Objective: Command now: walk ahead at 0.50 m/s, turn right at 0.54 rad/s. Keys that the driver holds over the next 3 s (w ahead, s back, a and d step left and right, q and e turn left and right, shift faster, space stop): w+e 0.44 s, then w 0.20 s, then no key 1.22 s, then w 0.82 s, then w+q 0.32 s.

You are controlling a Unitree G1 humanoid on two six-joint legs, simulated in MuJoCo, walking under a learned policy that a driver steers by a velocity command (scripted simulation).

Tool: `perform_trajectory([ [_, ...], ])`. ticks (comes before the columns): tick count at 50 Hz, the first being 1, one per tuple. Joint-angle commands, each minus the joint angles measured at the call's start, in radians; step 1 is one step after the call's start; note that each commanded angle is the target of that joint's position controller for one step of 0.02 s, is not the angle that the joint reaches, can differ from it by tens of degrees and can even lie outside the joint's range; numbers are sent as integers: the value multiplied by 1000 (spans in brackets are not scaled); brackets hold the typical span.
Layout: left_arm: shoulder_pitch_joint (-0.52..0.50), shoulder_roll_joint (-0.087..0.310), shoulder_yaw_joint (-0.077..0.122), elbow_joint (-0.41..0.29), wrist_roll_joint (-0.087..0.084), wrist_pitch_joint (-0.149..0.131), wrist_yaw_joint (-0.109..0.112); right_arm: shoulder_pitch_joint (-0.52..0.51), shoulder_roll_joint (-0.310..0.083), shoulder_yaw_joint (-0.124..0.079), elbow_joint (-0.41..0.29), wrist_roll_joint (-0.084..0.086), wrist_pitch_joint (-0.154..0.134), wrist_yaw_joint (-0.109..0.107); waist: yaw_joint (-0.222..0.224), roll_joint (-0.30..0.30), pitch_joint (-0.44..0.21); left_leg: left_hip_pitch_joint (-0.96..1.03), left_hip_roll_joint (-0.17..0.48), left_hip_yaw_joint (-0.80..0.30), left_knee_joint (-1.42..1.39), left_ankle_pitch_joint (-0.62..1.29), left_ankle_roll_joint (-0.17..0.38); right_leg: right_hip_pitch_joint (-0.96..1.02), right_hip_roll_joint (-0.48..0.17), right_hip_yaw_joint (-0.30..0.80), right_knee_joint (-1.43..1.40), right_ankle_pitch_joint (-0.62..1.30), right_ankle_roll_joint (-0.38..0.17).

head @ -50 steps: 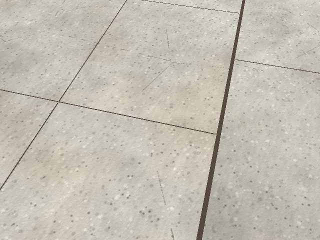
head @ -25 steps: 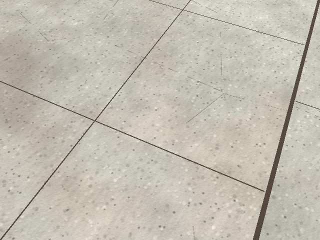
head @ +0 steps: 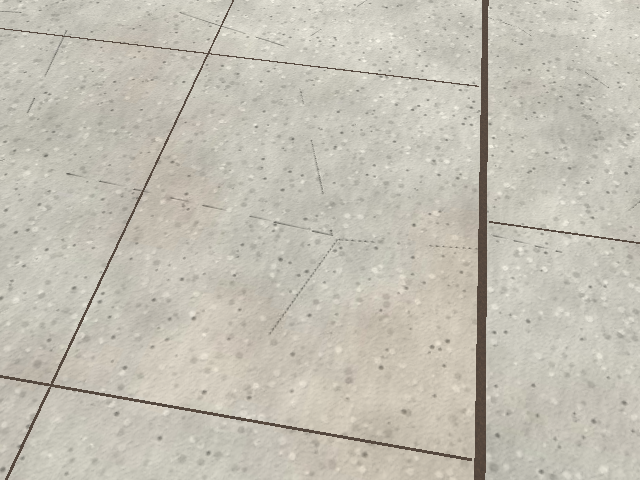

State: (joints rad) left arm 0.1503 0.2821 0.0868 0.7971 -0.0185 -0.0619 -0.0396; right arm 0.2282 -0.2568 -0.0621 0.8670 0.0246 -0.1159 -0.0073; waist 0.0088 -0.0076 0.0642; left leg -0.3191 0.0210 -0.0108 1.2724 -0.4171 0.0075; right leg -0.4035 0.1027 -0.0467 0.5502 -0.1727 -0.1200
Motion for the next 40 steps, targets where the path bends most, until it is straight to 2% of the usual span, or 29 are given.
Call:
perform_trajectory([
  [1,44,77,14,-66,8,-21,12,-40,-138,-34,-105,-21,-32,-2,-10,32,-129,-333,89,-93,-58,55,1,340,-291,438,-290,205,-215],
  [3,40,103,18,-77,6,-22,22,-25,-121,-34,-116,-32,-6,-5,-38,18,-102,-289,100,-73,-164,72,-33,230,-271,398,-320,261,-213],
  [4,51,122,22,-80,7,-23,29,-45,-107,-29,-126,-36,2,-7,-37,11,-90,-284,98,-58,-227,101,-49,187,-260,366,-329,294,-210],
  [6,73,153,32,-83,2,-18,43,-126,-82,-17,-157,-42,9,-9,-14,-12,-72,-261,76,-32,-395,233,-74,122,-214,301,-329,292,-179],
  [8,99,158,36,-85,-5,-9,49,-201,-63,-6,-176,-41,6,-3,22,-44,-72,-199,33,-17,-575,400,-77,89,-163,254,-304,238,-133],
  [9,121,158,36,-83,-5,-4,49,-232,-62,-4,-186,-35,4,1,43,-56,-78,-173,11,-10,-638,466,-78,90,-158,258,-293,207,-119],
  [11,161,154,35,-76,-8,4,48,-275,-77,-6,-208,-21,-1,9,66,-76,-85,-153,-11,-21,-707,499,-75,124,-176,304,-261,144,-104],
  [13,184,140,32,-75,-11,11,50,-286,-107,-15,-221,-16,-9,18,64,-90,-92,-150,-18,-48,-764,451,-58,195,-204,375,-200,85,-92],
  [15,178,140,32,-83,-5,15,55,-253,-135,-27,-220,-12,-23,25,34,-118,-96,-106,-22,-53,-791,371,-28,238,-228,441,-137,66,-76],
  [16,161,129,28,-92,-3,17,56,-188,-146,-35,-203,-13,-30,25,-8,-128,-111,-22,-25,-41,-826,365,-4,231,-212,446,-86,84,-58],
  [17,149,94,15,-105,2,13,55,-84,-179,-51,-184,-26,-36,19,-61,-118,-176,146,19,-68,-823,359,34,185,-165,411,41,121,-23],
  [18,153,35,-7,-129,18,8,52,82,-241,-66,-170,-41,-37,10,-124,3,-317,404,203,-249,-810,299,100,55,-96,310,333,-31,21],
  [19,292,0,-19,-164,-17,-4,51,154,-310,-82,-133,-53,-23,17,-49,366,-407,660,411,-754,-930,57,265,-296,11,203,639,-447,76],
  [20,288,112,-3,-133,-29,-2,54,126,-211,-61,-154,-29,-18,19,-75,255,-340,629,411,-801,-963,-155,250,-412,-76,235,772,-398,90],
  [21,183,160,11,-146,-20,5,52,82,-147,-44,-166,-24,-8,13,-103,156,-221,518,364,-617,-968,-130,203,-441,-110,211,802,-301,96],
  [22,127,149,11,-158,-7,10,52,36,-134,-35,-171,-33,1,11,-87,85,-153,391,318,-482,-980,10,177,-405,-143,183,783,-230,100],
  [23,94,131,12,-172,3,8,50,11,-119,-29,-160,-40,5,12,-69,77,-104,295,278,-402,-1001,117,174,-378,-166,185,732,-182,99],
  [24,100,109,11,-175,-2,10,44,0,-101,-21,-154,-45,4,13,-44,92,-83,228,242,-325,-1026,187,167,-329,-186,185,696,-160,94],
  [26,123,65,1,-176,-10,17,38,9,-97,-21,-134,-35,-4,18,-23,115,-80,183,222,-247,-1067,258,187,-291,-192,166,625,-155,97],
  [29,62,41,-13,-201,4,17,36,24,-143,-35,-109,-26,-9,19,-22,82,-65,188,236,-170,-1108,379,218,-317,-203,149,461,-79,112],
  [32,-19,23,-29,-214,7,4,22,33,-169,-39,-92,-15,3,16,-44,76,-56,187,206,-74,-1120,428,199,-267,-208,95,260,75,116],
  [34,-78,17,-34,-224,9,-5,14,52,-180,-38,-76,-11,15,13,-64,79,-39,177,181,-14,-1086,571,175,-195,-176,51,139,141,119],
  [37,-118,36,-26,-245,8,-12,4,101,-201,-38,-46,-1,35,11,-71,112,-68,251,201,-4,-1000,718,141,-124,-135,35,39,149,97],
  [38,-102,48,-20,-243,11,-13,3,92,-206,-39,-42,3,40,9,-52,122,-83,267,202,-2,-956,750,124,-81,-123,34,0,146,81],
  [39,-41,65,-9,-223,19,-13,4,71,-208,-38,-43,9,43,6,-8,120,-116,267,184,12,-885,805,101,19,-99,19,-64,192,60],
  [40,50,100,8,-189,29,-11,11,78,-191,-33,-39,7,42,4,35,102,-166,238,147,34,-776,842,73,170,-79,6,-109,274,34],
])
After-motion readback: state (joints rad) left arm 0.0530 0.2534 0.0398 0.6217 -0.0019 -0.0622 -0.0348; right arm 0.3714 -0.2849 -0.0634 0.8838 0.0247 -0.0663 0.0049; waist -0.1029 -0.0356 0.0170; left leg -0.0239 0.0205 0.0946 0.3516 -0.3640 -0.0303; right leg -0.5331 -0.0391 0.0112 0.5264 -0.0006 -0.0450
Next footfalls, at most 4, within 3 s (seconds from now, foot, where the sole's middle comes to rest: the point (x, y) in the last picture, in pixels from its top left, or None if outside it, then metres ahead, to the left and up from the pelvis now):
0.34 left None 0.40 0.13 -0.76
0.82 right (429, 425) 0.55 -0.20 -0.76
1.14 left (313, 393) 0.62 0.04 -0.76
2.54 right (469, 291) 0.88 -0.33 -0.76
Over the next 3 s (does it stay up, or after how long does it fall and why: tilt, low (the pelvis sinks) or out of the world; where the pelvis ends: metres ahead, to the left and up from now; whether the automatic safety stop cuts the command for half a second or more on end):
stays up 0.99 -0.26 0.01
